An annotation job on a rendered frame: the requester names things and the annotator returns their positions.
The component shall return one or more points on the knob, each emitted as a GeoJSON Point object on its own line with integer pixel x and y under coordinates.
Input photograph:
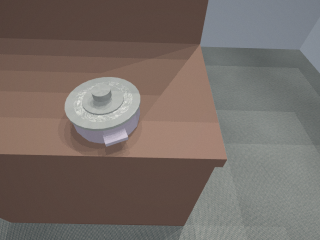
{"type": "Point", "coordinates": [101, 92]}

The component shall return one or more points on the table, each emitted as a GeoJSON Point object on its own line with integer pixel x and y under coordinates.
{"type": "Point", "coordinates": [49, 173]}

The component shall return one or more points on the pot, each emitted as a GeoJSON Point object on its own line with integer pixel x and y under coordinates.
{"type": "Point", "coordinates": [111, 136]}

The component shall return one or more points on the lid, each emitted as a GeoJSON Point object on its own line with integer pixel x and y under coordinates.
{"type": "Point", "coordinates": [86, 113]}

